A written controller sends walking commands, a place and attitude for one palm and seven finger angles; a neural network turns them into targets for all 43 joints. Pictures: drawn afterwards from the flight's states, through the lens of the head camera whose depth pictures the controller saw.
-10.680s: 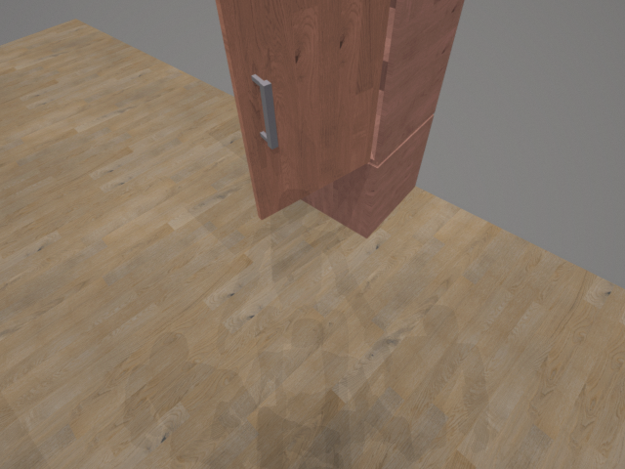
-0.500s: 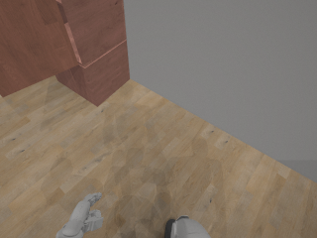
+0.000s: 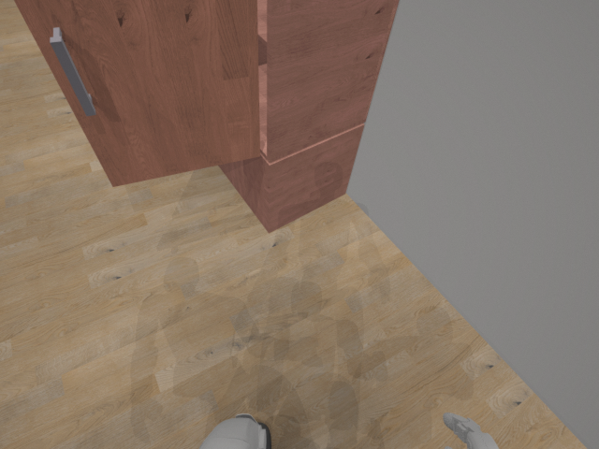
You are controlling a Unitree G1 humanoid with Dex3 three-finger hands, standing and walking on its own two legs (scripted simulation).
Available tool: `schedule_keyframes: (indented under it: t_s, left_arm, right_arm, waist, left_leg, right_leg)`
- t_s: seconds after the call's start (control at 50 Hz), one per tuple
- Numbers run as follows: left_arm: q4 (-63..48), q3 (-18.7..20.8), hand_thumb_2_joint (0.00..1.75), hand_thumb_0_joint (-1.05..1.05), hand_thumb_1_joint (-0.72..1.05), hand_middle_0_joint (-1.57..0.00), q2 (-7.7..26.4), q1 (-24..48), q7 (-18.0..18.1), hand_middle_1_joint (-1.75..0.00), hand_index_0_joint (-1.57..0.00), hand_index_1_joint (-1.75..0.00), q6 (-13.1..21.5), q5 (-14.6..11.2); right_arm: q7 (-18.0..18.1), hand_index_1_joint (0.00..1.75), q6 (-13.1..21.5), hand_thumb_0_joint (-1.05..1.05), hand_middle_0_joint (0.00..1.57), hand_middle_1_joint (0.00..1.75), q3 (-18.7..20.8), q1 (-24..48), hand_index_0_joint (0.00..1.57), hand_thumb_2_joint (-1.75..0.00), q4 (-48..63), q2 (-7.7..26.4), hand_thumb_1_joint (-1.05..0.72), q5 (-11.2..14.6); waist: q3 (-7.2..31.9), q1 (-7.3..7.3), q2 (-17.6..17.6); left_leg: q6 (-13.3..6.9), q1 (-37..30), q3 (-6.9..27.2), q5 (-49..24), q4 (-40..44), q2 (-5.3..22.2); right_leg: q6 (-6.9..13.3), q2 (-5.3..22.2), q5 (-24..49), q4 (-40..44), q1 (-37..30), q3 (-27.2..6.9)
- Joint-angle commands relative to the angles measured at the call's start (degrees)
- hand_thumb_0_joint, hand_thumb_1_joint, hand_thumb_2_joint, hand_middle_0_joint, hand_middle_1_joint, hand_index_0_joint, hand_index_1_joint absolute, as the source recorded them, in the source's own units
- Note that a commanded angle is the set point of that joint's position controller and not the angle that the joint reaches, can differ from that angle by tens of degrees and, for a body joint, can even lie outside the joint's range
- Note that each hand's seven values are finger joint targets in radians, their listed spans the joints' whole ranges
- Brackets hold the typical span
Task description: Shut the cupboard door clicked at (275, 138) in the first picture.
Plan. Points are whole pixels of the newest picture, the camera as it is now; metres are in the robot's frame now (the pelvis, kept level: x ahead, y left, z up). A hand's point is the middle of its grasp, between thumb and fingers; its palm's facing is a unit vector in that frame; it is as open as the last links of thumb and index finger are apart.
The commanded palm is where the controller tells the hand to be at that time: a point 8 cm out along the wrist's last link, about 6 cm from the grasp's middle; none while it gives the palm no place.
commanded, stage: turn to face it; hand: left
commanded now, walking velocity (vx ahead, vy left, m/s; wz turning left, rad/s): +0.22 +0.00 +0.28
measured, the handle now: (74, 74) +0.71 +0.52 +0.02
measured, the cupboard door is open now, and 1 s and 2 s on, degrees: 76 76 76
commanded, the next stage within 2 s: take the last steps up to it in 0.86 s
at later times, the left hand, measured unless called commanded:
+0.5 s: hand (154, 357) +0.24 +0.25 -0.14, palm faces +0.21 -0.96 -0.19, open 7.4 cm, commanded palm none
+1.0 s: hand (186, 411) +0.17 +0.18 -0.14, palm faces +0.41 -0.88 -0.24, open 7.4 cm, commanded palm none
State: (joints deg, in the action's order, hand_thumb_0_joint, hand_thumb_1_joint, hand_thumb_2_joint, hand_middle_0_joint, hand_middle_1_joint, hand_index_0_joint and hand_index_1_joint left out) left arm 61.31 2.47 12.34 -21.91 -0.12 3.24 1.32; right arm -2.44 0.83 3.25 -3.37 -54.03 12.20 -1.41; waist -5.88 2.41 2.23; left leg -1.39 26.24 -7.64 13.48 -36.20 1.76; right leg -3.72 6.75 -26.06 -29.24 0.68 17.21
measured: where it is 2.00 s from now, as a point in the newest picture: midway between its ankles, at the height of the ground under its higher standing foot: (249, 377)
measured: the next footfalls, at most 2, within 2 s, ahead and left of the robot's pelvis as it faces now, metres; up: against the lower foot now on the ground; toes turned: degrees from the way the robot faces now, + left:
right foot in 0.72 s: +0.27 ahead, -0.10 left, +0.00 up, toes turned +18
left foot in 1.18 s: +0.14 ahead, +0.10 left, +0.00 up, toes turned +30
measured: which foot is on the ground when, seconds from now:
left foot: down 0.00-0.74, up 0.76-1.00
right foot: down 0.00-0.02, up 0.04-0.70, down 0.72-1.00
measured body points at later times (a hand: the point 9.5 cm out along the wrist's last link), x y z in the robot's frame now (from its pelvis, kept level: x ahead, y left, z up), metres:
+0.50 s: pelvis +0.14 +0.03 +0.02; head +0.18 +0.07 +0.47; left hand +0.23 +0.30 -0.13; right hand +0.18 -0.21 -0.12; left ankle +0.09 +0.07 -0.72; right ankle +0.20 -0.12 -0.64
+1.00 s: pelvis +0.19 -0.02 +0.02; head +0.24 +0.00 +0.47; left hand +0.15 +0.23 -0.12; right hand +0.37 -0.23 -0.13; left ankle +0.11 +0.10 -0.66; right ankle +0.23 -0.11 -0.72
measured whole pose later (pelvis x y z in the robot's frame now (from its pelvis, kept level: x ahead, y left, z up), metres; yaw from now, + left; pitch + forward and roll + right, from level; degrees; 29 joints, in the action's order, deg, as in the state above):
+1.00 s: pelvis +0.19 -0.02 +0.02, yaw +26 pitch +0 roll +1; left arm 52.8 0.9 10.8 -10.9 1.5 -0.2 1.3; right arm -0.4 -4.1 4.5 -6.7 -55.7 14.2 -0.3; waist -7.4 -0.3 0.6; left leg 4.3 24.0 1.2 26.2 -56.2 0.4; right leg 1.6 2.9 -14.0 -26.8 12.3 6.7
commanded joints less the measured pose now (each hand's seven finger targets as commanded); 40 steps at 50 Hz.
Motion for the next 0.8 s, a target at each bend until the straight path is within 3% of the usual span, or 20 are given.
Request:
schedule_keyframes:
  t_s: [0.0,0.02,0.04,0.06,0.1,0.14,0.2,0.24,0.3,0.34,0.44,0.5,0.62,0.66,0.68,0.7,0.72,0.74,0.76,0.78]
  left_arm:
    - [-9.6,0.7,0.90,0.00,0.90,-0.20,4.9,6.3,-0.5,-0.30,-0.20,-0.30,1.2,-1.1]
    - [-10.0,1.2,0.90,0.00,0.90,-0.20,6.1,9.3,0.1,-0.30,-0.20,-0.30,0.8,-1.1]
    - [-9.8,1.2,0.90,0.00,0.90,-0.20,5.3,11.0,0.5,-0.30,-0.20,-0.30,0.5,-0.9]
    - [-8.4,1.4,0.90,0.00,0.90,-0.20,4.7,8.8,0.5,-0.30,-0.20,-0.30,-0.2,-0.5]
    - [-6.0,1.6,0.90,0.00,0.90,-0.20,4.3,4.2,0.1,-0.30,-0.20,-0.30,-1.9,0.0]
    - [-5.8,1.9,0.90,0.00,0.90,-0.20,4.1,2.4,0.2,-0.30,-0.20,-0.30,-2.8,-0.1]
    - [-6.9,1.9,0.90,0.00,0.90,-0.20,4.5,4.8,0.5,-0.30,-0.20,-0.30,-3.6,-0.1]
    - [-8.2,1.8,0.90,0.00,0.90,-0.20,4.5,7.4,0.8,-0.30,-0.20,-0.30,-4.1,-0.2]
    - [-10.3,1.8,0.90,0.00,0.90,-0.20,4.9,11.2,1.0,-0.30,-0.20,-0.30,-4.4,-0.2]
    - [-11.5,1.6,0.90,0.00,0.90,-0.20,5.1,14.8,1.2,-0.30,-0.20,-0.30,-4.3,-0.4]
    - [-14.1,1.1,0.90,0.00,0.90,-0.20,5.7,20.7,1.7,-0.30,-0.20,-0.30,-4.1,-0.8]
    - [-15.5,0.6,0.90,0.00,0.90,-0.20,5.4,23.7,1.9,-0.30,-0.20,-0.30,-3.9,-1.0]
    - [-15.8,0.2,0.90,0.00,0.90,-0.20,5.3,21.1,2.2,-0.30,-0.20,-0.30,-3.5,-1.4]
    - [-14.8,0.5,0.90,0.00,0.90,-0.20,6.0,16.2,2.1,-0.30,-0.20,-0.30,-3.0,-1.4]
    - [-13.6,0.9,0.90,0.00,0.90,-0.20,7.5,12.6,2.2,-0.30,-0.20,-0.30,-2.6,-1.3]
    - [-12.5,1.6,0.90,0.00,0.90,-0.20,11.1,8.9,2.7,-0.30,-0.20,-0.30,-2.1,-0.7]
    - [-11.8,1.9,0.90,0.00,0.90,-0.20,12.6,5.8,2.9,-0.30,-0.20,-0.30,-2.1,-0.3]
    - [-12.4,1.5,0.90,0.00,0.90,-0.20,11.6,6.3,3.0,-0.30,-0.20,-0.30,-2.2,-0.3]
    - [-12.9,1.3,0.90,0.00,0.90,-0.20,9.0,9.7,3.2,-0.30,-0.20,-0.30,-2.1,-0.3]
    - [-13.3,1.2,0.90,0.00,0.90,-0.20,8.6,11.6,3.1,-0.30,-0.20,-0.30,-2.3,-0.4]
  right_arm:
    - [2.3,0.30,1.3,0.00,0.20,0.30,3.7,-26.1,0.20,-0.90,-2.7,17.1,-0.90,-0.1]
    - [3.1,0.30,0.9,0.00,0.20,0.30,3.4,-22.6,0.20,-0.90,-2.7,15.9,-0.90,0.3]
    - [3.5,0.30,1.5,0.00,0.20,0.30,2.7,-18.1,0.20,-0.90,-1.3,14.1,-0.90,0.4]
    - [3.9,0.30,1.9,0.00,0.20,0.30,1.9,-13.6,0.20,-0.90,0.2,12.2,-0.90,0.3]
    - [4.1,0.30,2.5,0.00,0.20,0.30,0.7,-9.0,0.20,-0.90,0.9,9.3,-0.90,0.6]
    - [4.0,0.30,2.6,0.00,0.20,0.30,0.5,-8.6,0.20,-0.90,0.9,9.1,-0.90,0.7]
    - [3.9,0.30,2.0,0.00,0.20,0.30,0.9,-10.6,0.20,-0.90,0.1,9.4,-0.90,1.0]
    - [3.9,0.30,1.4,0.00,0.20,0.30,1.2,-11.8,0.20,-0.90,-0.2,9.6,-0.90,1.0]
    - [3.9,0.30,0.8,0.00,0.20,0.30,1.5,-13.4,0.20,-0.90,-0.7,9.6,-0.90,0.8]
    - [4.1,0.30,0.6,0.00,0.20,0.30,1.6,-15.4,0.20,-0.90,-1.1,9.2,-0.90,0.7]
    - [4.7,0.30,0.1,0.00,0.20,0.30,1.7,-18.6,0.20,-0.90,-1.9,8.9,-0.90,0.3]
    - [5.0,0.30,-0.2,0.00,0.20,0.30,1.7,-20.2,0.20,-0.90,-2.3,8.6,-0.90,0.0]
    - [5.1,0.30,-1.2,0.00,0.20,0.30,2.0,-17.5,0.20,-0.90,-1.8,9.2,-0.90,0.0]
    - [4.9,0.30,-1.2,0.00,0.20,0.30,2.1,-15.7,0.20,-0.90,-1.5,9.3,-0.90,0.7]
    - [4.6,0.30,-1.2,0.00,0.20,0.30,2.2,-15.0,0.20,-0.90,-1.0,8.9,-0.90,1.3]
    - [4.2,0.30,-0.9,0.00,0.20,0.30,2.1,-15.9,0.20,-0.90,-0.7,6.9,-0.90,1.9]
    - [4.1,0.30,-1.1,0.00,0.20,0.30,2.4,-16.1,0.20,-0.90,0.6,6.7,-0.90,1.8]
    - [4.2,0.30,-1.7,0.00,0.20,0.30,2.3,-14.7,0.20,-0.90,0.7,6.9,-0.90,1.2]
    - [4.0,0.30,-2.6,0.00,0.20,0.30,2.3,-14.0,0.20,-0.90,-0.3,6.5,-0.90,0.8]
    - [3.5,0.30,-3.2,0.00,0.20,0.30,2.2,-12.9,0.20,-0.90,-0.7,6.3,-0.90,0.9]
  waist:
    - [22.1,-12.16,-16.2]
    - [17.5,-10.24,-8.2]
    - [13.3,-8.69,-6.5]
    - [10.9,-5.86,-7.7]
    - [7.6,-2.06,-8.6]
    - [8.7,-0.82,-8.7]
    - [9.4,-1.15,-8.6]
    - [9.3,-1.61,-7.2]
    - [8.8,-2.06,-7.5]
    - [8.4,-3.07,-6.9]
    - [7.8,-4.56,-7.1]
    - [7.0,-5.76,-6.5]
    - [7.5,-4.46,-8.8]
    - [8.9,-2.14,-7.2]
    - [10.8,-0.71,-4.6]
    - [14.6,-0.14,5.2]
    - [17.4,0.55,10.4]
    - [14.0,0.32,7.5]
    - [10.2,-1.50,9.6]
    - [8.4,-2.33,7.4]
  left_leg:
    - [-13.0,-42.2,36.3,-24.8,13.2,22.2]
    - [-14.2,-38.1,33.5,-30.0,14.4,23.4]
    - [-12.5,-28.9,29.4,-33.0,15.3,21.1]
    - [-10.5,-23.3,25.2,-33.4,15.6,18.6]
    - [-7.6,-17.2,16.7,-40.0,16.0,13.7]
    - [-6.2,-17.6,12.0,-46.9,15.5,10.9]
    - [-2.5,-20.3,12.9,-52.3,15.0,9.3]
    - [-2.2,-21.5,14.9,-52.2,14.7,9.3]
    - [-2.6,-23.9,17.7,-49.6,14.5,9.1]
    - [-3.1,-26.2,20.5,-52.2,13.5,9.3]
    - [-6.1,-30.2,25.6,-54.5,11.8,10.4]
    - [-7.0,-30.8,28.2,-55.6,10.4,10.9]
    - [-5.6,-25.9,29.2,-52.8,7.4,9.0]
    - [-2.8,-21.9,27.5,-46.2,4.4,6.2]
    - [-0.7,-16.1,26.1,-37.1,1.1,4.1]
    - [2.1,-4.6,20.9,-17.0,-8.2,-0.7]
    - [5.0,1.5,11.8,23.6,-20.8,-7.1]
    - [4.5,0.3,13.0,25.3,-27.5,-4.7]
    - [4.6,1.4,13.5,22.3,-31.1,-3.0]
    - [4.9,1.8,12.6,18.6,-33.4,-2.2]
  right_leg:
    - [0.7,-2.8,-6.0,-46.6,35.1,-9.8]
    - [1.8,-0.7,-3.8,-50.4,37.7,-15.2]
    - [1.3,0.5,-0.7,-51.3,36.9,-15.6]
    - [0.3,1.8,2.3,-50.6,35.6,-17.2]
    - [-1.2,2.1,6.3,-45.9,31.7,-17.1]
    - [-1.9,0.5,8.9,-44.0,30.6,-16.5]
    - [-2.7,-0.7,12.2,-42.5,33.0,-16.4]
    - [-3.0,-1.3,13.3,-42.1,34.7,-17.1]
    - [-3.4,-1.7,13.3,-40.5,37.4,-17.5]
    - [-3.3,-2.3,12.3,-39.5,38.7,-18.0]
    - [-2.8,-2.9,8.0,-34.3,39.4,-18.9]
    - [-1.9,-3.7,5.1,-27.8,37.3,-18.9]
    - [0.7,-5.9,5.3,-10.5,23.3,-18.7]
    - [1.3,-6.0,15.9,1.4,13.0,-18.0]
    - [2.4,-3.4,27.5,6.6,3.3,-19.2]
    - [6.9,7.2,50.2,4.0,-10.7,-29.1]
    - [15.0,20.8,68.1,2.2,-13.7,-38.4]
    - [17.1,20.4,65.9,3.9,-6.0,-35.4]
    - [16.2,16.7,61.3,5.6,-1.3,-32.9]
    - [15.0,13.9,56.6,6.5,1.8,-29.0]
